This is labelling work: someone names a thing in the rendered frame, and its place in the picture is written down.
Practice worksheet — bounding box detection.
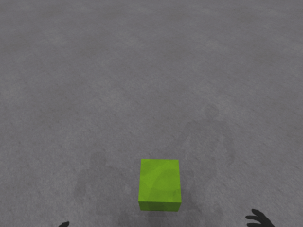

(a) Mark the right robot hand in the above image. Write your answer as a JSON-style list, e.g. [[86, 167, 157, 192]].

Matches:
[[245, 209, 275, 227]]

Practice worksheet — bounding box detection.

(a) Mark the carton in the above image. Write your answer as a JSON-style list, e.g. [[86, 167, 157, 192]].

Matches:
[[138, 159, 182, 212]]

